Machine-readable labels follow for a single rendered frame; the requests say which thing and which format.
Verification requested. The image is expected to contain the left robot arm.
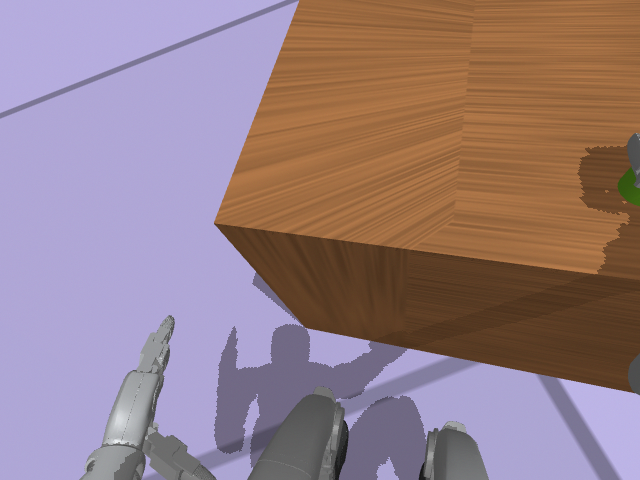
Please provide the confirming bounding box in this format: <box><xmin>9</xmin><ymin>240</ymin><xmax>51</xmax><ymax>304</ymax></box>
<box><xmin>79</xmin><ymin>444</ymin><xmax>146</xmax><ymax>480</ymax></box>

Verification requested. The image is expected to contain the can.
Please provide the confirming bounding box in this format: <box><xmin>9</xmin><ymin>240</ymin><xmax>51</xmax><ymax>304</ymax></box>
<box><xmin>618</xmin><ymin>166</ymin><xmax>640</xmax><ymax>206</ymax></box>

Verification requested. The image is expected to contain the left robot hand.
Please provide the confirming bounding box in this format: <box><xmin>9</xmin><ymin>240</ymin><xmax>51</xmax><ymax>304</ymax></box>
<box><xmin>101</xmin><ymin>315</ymin><xmax>217</xmax><ymax>480</ymax></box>

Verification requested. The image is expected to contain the left robot foot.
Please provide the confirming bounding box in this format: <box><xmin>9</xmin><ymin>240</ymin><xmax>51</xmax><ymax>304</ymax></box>
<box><xmin>333</xmin><ymin>420</ymin><xmax>349</xmax><ymax>480</ymax></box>

